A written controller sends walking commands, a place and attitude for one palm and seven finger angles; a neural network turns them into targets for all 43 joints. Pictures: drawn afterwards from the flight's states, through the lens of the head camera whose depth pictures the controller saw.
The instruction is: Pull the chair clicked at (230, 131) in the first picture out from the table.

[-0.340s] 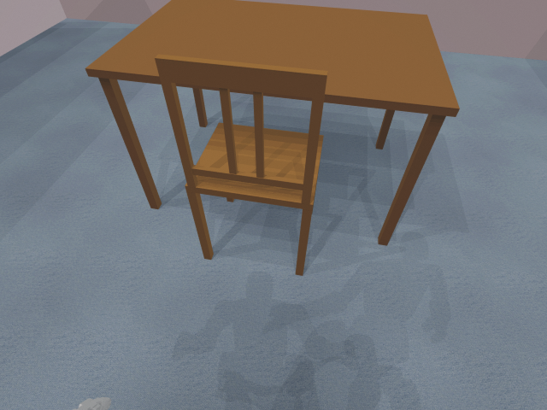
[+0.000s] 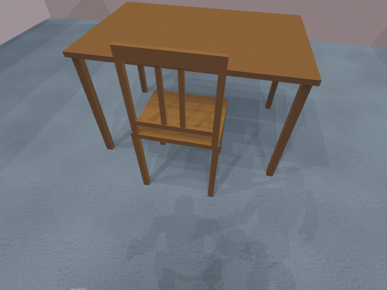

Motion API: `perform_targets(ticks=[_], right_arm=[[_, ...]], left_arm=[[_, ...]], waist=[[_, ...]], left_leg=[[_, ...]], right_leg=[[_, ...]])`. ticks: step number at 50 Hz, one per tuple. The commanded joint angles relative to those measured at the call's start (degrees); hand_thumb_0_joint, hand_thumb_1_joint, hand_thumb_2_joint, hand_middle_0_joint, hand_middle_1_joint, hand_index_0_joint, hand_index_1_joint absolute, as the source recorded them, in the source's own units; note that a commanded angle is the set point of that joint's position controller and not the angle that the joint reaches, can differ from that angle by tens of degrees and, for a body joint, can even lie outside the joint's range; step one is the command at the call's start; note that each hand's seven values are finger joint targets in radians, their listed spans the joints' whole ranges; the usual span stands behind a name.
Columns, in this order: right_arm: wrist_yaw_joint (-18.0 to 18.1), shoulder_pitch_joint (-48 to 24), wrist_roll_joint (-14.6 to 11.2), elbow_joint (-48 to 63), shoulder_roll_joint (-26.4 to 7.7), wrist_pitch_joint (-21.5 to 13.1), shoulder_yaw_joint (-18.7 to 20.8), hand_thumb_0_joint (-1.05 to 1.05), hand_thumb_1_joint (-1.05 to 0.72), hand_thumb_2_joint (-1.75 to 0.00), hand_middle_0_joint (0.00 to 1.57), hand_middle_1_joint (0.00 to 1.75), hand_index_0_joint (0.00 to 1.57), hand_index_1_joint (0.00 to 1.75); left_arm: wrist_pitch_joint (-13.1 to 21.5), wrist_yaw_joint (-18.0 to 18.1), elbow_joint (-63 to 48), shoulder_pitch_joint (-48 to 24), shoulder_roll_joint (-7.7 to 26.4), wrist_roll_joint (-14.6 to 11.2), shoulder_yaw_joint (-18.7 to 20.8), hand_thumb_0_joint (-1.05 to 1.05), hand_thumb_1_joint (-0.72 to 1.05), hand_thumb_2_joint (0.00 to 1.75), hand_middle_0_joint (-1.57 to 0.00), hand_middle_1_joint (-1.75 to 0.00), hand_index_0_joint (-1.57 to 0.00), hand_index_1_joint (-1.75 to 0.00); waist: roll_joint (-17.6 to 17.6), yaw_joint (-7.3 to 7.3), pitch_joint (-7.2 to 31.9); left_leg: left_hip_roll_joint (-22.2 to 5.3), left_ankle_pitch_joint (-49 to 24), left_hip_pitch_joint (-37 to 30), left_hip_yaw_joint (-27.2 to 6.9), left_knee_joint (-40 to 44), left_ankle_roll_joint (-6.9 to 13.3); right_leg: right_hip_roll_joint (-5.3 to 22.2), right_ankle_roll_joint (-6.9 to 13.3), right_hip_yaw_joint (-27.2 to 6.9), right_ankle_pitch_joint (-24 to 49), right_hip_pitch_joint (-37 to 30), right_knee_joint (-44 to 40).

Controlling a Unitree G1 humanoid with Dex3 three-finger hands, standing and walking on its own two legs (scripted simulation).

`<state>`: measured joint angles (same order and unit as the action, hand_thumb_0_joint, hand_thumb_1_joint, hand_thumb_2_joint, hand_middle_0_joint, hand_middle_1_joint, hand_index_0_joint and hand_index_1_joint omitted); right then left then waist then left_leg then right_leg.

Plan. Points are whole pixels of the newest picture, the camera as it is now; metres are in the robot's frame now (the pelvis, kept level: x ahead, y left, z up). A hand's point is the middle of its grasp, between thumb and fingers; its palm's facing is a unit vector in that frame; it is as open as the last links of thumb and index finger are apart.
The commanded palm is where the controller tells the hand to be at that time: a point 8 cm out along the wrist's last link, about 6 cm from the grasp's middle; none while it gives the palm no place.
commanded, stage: stand and wait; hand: left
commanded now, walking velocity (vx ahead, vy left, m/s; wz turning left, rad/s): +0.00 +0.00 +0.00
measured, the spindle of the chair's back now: (161, 97) +0.83 +0.19 -0.09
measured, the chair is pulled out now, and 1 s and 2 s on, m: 0.00 0.00 0.00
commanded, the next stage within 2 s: look at it before walking up in 0.54 s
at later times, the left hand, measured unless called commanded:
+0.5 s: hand out of the picture +0.06 +0.23 -0.15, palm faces -0.03 -0.94 -0.34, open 7.4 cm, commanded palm none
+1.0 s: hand out of the picture +0.06 +0.23 -0.15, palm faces -0.03 -0.94 -0.33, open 7.4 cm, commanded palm none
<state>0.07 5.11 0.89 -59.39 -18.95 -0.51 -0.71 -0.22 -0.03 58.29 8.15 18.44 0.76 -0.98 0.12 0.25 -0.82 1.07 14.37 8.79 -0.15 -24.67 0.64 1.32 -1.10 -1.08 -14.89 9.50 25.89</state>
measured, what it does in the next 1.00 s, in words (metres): stands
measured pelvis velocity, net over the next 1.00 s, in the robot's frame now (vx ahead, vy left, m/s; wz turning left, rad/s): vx -0.01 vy -0.01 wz -0.01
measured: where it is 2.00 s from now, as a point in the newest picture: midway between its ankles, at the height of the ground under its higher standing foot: outside the picture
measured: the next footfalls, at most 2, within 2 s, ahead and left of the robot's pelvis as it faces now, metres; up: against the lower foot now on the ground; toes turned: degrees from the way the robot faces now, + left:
none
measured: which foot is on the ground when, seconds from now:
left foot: down 0.00-1.00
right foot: down 0.00-1.00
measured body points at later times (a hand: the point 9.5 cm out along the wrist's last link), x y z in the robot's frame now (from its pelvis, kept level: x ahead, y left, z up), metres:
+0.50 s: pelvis -0.01 -0.01 +0.00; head -0.01 -0.02 +0.45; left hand +0.06 +0.28 -0.13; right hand +0.06 -0.31 -0.14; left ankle -0.01 +0.11 -0.74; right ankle -0.01 -0.13 -0.74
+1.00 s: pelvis -0.01 -0.01 +0.00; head -0.01 -0.01 +0.45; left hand +0.06 +0.28 -0.13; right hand +0.06 -0.31 -0.13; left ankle -0.01 +0.11 -0.74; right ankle -0.01 -0.13 -0.74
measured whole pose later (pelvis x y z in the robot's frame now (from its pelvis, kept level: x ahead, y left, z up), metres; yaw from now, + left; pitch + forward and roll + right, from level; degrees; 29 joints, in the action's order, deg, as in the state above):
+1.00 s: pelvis -0.01 -0.01 +0.00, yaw +0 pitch -1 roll +0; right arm 0.2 6.9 0.7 -64.3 -19.1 -0.7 -0.5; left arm 0.4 -0.1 62.6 8.4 19.0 0.7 -0.3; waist 0.0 -0.1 -1.1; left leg -0.4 11.4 7.9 -0.2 -20.6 -0.6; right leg -0.1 0.0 -1.0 -11.6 8.6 21.5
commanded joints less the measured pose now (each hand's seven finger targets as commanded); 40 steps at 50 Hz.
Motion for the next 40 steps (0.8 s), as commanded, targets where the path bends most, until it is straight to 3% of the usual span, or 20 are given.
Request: perform_targets(ticks=[1, 26, 31, 40], right_arm=[[0.7, -3.0, -0.2, 3.2, -11.7, -1.5, 2.8, 0.00, -0.90, -0.90, 0.20, 0.30, 0.20, 0.30], [0.6, -0.6, -0.3, -1.4, -11.6, -1.4, 2.5, 0.00, -0.90, -0.90, 0.20, 0.30, 0.20, 0.30], [0.7, -0.6, -0.3, -1.5, -11.7, -1.6, 2.6, 0.00, -0.90, -0.90, 0.20, 0.30, 0.20, 0.30], [0.8, -0.8, -0.3, -1.5, -11.7, -1.6, 2.5, 0.00, -0.90, -0.90, 0.20, 0.30, 0.20, 0.30]], left_arm=[[1.7, 0.8, -3.3, -2.8, 12.3, -0.1, 3.2, 0.00, 0.90, 0.90, -0.20, -0.30, -0.20, -0.30], [2.0, 0.7, 0.3, -2.6, 12.5, -0.1, 3.2, 0.00, 0.90, 0.90, -0.20, -0.30, -0.20, -0.30], [2.1, 0.8, 0.3, -2.6, 12.4, -0.2, 3.3, 0.00, 0.90, 0.90, -0.20, -0.30, -0.20, -0.30], [2.0, 0.7, 0.5, -2.5, 12.4, -0.1, 3.2, 0.00, 0.90, 0.90, -0.20, -0.30, -0.20, -0.30]], waist=[[-0.4, -0.32, 3.2], [-1.8, -0.34, 1.3], [-0.9, -0.24, 2.8], [-0.5, -0.25, 1.5]], left_leg=[[-6.7, -10.8, -0.3, -5.0, 4.4, 1.5], [-7.0, -6.3, 0.2, -5.4, 6.8, 0.6], [-7.4, -9.3, -0.8, -5.5, 6.6, 0.6], [-7.6, -8.5, -0.7, -5.5, 7.2, 0.6]], right_leg=[[5.4, 2.6, -4.6, 12.0, -1.0, -4.4], [5.6, 2.8, -6.2, 5.2, 0.2, -8.6], [5.6, 2.8, -5.8, 9.5, -1.1, -7.7], [5.3, 2.6, -5.7, 8.7, -0.3, -8.2]])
